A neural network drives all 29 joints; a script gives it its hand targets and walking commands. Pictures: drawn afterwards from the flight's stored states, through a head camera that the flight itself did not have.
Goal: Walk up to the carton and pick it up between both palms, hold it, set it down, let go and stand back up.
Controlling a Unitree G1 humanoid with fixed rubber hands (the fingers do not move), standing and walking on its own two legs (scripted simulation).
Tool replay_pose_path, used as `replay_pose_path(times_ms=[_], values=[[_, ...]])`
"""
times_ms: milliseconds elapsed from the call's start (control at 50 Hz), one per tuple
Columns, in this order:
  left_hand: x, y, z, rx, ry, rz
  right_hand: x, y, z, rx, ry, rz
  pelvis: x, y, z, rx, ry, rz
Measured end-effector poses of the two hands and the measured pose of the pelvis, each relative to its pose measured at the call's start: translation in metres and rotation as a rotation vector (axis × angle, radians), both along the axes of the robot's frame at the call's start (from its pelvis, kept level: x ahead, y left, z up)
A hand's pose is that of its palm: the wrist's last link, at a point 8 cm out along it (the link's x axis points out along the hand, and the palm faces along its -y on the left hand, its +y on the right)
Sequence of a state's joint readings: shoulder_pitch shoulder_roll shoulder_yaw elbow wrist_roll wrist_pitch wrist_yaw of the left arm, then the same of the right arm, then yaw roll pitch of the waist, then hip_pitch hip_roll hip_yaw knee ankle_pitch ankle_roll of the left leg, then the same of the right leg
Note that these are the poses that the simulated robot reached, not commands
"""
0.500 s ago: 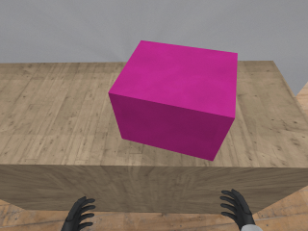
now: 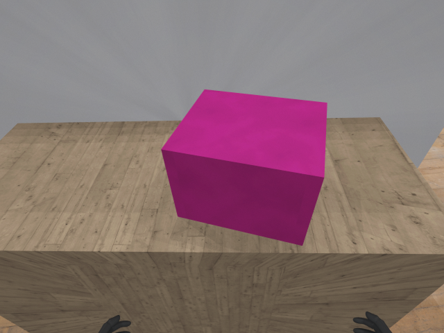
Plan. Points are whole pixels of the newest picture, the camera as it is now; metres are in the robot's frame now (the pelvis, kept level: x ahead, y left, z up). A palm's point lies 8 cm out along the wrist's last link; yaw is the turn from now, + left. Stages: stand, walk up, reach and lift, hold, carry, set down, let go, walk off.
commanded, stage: stand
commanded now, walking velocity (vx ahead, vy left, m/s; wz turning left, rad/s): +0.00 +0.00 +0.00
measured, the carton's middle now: (249, 161) +0.51 -0.05 +0.03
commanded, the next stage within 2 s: none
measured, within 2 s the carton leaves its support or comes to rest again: neither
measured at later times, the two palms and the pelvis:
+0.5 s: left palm out of the picture +0.10 +0.25 -0.09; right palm out of the picture +0.11 -0.26 -0.09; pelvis +0.00 +0.00 +0.00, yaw +0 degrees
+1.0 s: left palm out of the picture +0.09 +0.25 -0.10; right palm out of the picture +0.12 -0.26 -0.09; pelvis -0.01 +0.00 +0.00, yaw +0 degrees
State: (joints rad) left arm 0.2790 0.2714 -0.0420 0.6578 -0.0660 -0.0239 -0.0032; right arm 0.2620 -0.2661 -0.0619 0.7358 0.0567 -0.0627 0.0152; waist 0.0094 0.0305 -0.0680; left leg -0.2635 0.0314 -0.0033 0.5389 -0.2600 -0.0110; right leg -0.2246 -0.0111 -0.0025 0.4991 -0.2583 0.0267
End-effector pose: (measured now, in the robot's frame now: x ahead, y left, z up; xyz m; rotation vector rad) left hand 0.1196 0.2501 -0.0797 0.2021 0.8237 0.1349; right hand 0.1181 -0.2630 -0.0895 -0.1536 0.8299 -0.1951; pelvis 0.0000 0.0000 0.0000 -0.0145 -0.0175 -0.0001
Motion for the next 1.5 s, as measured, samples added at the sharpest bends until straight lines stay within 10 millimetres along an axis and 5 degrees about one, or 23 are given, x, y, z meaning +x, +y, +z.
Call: replay_pose_path(times_ms=[220, 1500], values=[[-0.017, 0.002, -0.010, 0.000, 0.061, 0.011, -0.016, 0.000, -0.006, 0.000, 0.045, -0.005, -0.005, 0.000, -0.001, 0.000, -0.009, 0.000], [-0.041, 0.005, -0.023, 0.001, 0.161, 0.029, -0.002, 0.002, -0.004, -0.004, 0.036, 0.006, -0.010, 0.001, -0.001, -0.001, -0.016, 0.000]])
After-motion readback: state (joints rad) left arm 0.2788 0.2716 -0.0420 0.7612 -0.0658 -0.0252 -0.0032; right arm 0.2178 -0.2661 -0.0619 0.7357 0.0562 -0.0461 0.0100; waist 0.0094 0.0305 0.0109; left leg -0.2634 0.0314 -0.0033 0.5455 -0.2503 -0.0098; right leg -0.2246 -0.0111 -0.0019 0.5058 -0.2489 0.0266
